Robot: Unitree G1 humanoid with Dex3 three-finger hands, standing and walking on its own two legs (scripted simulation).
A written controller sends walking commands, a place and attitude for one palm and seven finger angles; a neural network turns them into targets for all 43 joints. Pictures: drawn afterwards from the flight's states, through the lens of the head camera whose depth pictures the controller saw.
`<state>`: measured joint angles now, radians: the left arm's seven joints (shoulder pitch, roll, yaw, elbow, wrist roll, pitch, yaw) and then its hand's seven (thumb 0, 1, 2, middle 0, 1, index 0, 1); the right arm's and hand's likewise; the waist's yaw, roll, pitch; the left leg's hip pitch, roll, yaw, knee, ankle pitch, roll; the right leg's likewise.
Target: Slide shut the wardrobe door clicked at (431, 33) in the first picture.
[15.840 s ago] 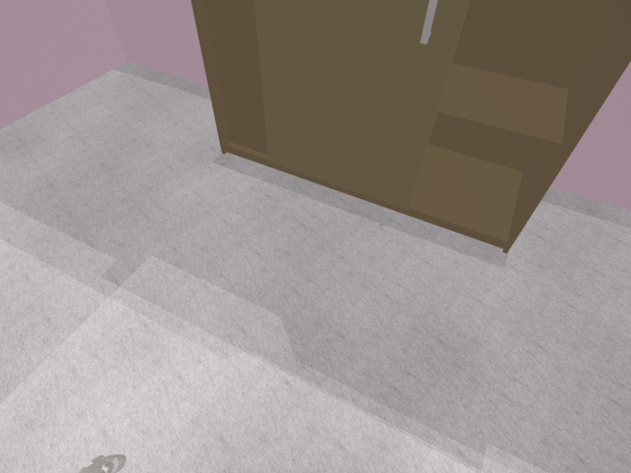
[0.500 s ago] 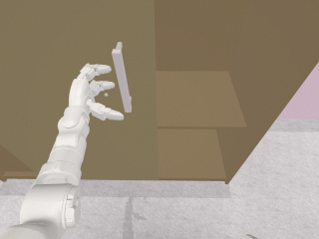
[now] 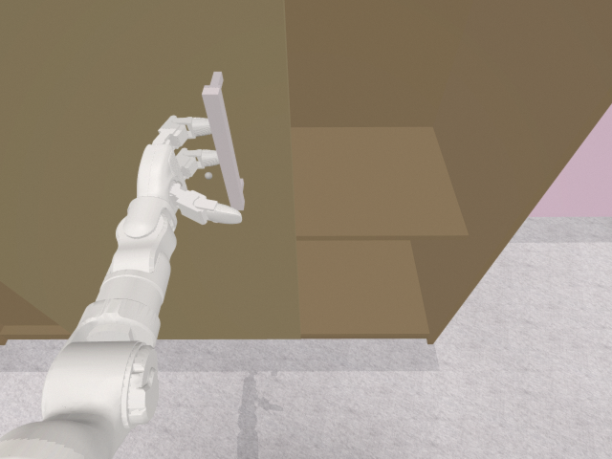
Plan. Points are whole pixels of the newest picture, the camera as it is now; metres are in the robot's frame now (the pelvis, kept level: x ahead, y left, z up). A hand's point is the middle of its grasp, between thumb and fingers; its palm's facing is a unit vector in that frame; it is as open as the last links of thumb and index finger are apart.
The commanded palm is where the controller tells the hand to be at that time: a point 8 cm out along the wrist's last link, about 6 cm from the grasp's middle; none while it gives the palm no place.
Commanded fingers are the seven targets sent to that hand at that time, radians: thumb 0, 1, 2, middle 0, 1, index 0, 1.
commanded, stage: feel for the door with the fingertips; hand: left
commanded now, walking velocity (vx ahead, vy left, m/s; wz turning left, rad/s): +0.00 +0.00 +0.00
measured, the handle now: (228, 148) +0.52 +0.10 +0.12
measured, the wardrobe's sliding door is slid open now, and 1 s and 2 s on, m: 0.42 0.42 0.42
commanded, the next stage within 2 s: slide the fingers in behind the handle in 0.52 s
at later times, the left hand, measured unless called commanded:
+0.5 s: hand (212, 168) +0.47 +0.11 +0.13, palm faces -0.04 -1.00 -0.02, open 14.0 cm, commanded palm +0.45 +0.17 +0.12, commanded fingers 0.00 -0.50 0.30 -0.30 -1.20 -0.30 -1.20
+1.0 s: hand (209, 167) +0.47 +0.12 +0.12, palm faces -0.05 -1.00 -0.01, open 13.7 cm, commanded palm +0.44 +0.17 +0.12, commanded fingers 0.00 -0.50 0.30 -0.30 -1.20 -0.30 -1.20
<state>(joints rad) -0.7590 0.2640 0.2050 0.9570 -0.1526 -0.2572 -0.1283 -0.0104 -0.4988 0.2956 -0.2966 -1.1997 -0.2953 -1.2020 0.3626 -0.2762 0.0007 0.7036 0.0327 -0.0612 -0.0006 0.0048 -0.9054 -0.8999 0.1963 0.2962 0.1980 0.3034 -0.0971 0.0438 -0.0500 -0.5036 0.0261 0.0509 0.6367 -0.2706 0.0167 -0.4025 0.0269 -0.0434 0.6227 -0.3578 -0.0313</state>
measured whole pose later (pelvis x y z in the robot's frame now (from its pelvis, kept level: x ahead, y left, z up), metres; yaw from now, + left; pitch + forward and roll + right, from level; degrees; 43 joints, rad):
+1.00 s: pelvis +0.00 +0.00 +0.00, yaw -1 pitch +9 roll -1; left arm -0.84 0.30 0.25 1.06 -0.12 -0.28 -0.11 -0.01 -0.50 0.30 -0.34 -1.22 -0.34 -1.22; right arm 0.40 -0.27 0.01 0.69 0.03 -0.04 0.01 0.00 -0.91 -0.90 0.20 0.30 0.20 0.30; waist -0.12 0.04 -0.06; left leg -0.55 0.03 0.06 0.66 -0.28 0.02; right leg -0.45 0.03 -0.03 0.64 -0.35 -0.03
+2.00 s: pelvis +0.01 -0.01 +0.00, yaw +0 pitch +7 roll +0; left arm -0.72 0.18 0.15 0.89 -0.13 -0.24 0.00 -0.01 -0.50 0.30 -0.30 -1.20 -0.29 -1.20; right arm 0.35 -0.26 -0.01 0.69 0.03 -0.04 0.02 0.00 -0.91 -0.90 0.20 0.30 0.20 0.30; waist -0.09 0.05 -0.06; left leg -0.47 0.03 0.05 0.61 -0.27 0.01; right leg -0.37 0.04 -0.04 0.60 -0.36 -0.04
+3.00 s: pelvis +0.01 +0.00 +0.00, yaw +0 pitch +8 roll +0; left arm -0.73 0.16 0.13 0.88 -0.11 -0.23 0.04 0.00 0.18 0.59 -0.36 -1.30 -0.33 -1.30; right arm 0.36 -0.25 -0.01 0.70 0.02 -0.04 0.04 0.00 -0.91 -0.90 0.20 0.30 0.20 0.30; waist -0.09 0.05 -0.06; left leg -0.48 0.03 0.06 0.63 -0.28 0.01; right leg -0.38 0.03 -0.03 0.61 -0.37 -0.03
